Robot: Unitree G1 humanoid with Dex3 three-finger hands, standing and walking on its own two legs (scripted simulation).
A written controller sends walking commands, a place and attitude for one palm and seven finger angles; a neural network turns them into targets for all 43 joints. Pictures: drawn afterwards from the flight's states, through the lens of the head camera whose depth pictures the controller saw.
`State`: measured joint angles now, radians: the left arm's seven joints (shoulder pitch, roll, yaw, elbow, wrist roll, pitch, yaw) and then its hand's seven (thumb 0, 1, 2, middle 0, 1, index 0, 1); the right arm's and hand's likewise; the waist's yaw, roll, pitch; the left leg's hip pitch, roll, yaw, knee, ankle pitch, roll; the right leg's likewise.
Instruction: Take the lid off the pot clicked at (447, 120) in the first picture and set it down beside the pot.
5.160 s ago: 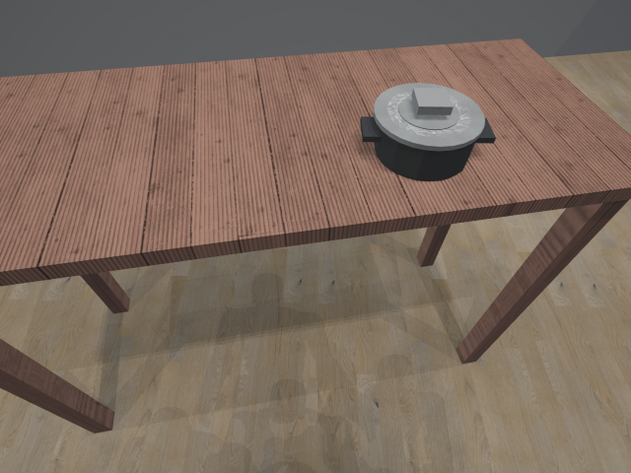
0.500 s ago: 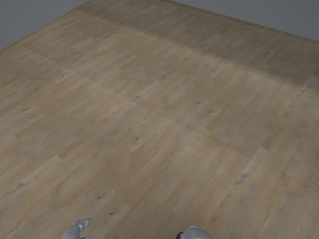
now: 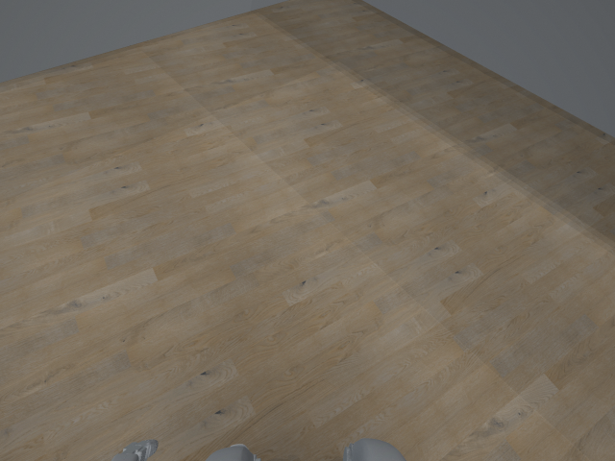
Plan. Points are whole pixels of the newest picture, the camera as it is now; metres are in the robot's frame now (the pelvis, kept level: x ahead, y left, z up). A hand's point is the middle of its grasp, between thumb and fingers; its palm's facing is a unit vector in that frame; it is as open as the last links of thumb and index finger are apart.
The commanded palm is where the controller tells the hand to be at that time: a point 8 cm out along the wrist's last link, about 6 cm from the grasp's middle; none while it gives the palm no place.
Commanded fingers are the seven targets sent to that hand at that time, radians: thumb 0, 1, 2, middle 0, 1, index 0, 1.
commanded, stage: turn to face it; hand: left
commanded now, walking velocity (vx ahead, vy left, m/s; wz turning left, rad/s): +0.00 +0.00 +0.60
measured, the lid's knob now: out of the picture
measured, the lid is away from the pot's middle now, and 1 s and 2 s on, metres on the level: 0.00 0.00 0.00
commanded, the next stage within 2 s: none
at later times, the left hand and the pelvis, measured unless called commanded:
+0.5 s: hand out of the picture +0.02 +0.14 -0.13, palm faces +0.32 -0.89 -0.31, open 7.4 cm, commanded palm none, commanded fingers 0.00 0.90 0.90 -0.20 -0.30 -0.20 -0.30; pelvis +0.00 -0.09 +0.01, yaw +19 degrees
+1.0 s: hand out of the picture -0.12 +0.14 -0.17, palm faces +0.62 -0.75 -0.24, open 7.4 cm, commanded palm none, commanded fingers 0.00 0.90 0.90 -0.20 -0.30 -0.20 -0.30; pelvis -0.03 -0.07 +0.01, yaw +37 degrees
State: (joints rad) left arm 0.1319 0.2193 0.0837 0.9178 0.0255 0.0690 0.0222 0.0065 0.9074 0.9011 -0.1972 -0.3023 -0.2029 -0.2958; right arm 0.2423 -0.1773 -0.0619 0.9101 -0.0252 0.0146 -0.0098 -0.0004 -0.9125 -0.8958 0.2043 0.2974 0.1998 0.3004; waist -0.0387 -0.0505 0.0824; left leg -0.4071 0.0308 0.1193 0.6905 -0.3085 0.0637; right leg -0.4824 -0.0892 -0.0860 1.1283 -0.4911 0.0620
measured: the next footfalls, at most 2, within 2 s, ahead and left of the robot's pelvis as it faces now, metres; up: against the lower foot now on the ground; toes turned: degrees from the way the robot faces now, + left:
right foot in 0.40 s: +0.07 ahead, -0.18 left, +0.00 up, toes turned +14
left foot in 0.88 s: -0.05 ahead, +0.03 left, +0.00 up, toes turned +39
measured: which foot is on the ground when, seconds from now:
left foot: down 0.00-0.40, up 0.42-0.86, down 0.88-1.00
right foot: up 0.00-0.38, down 0.40-0.88, up 0.90-1.00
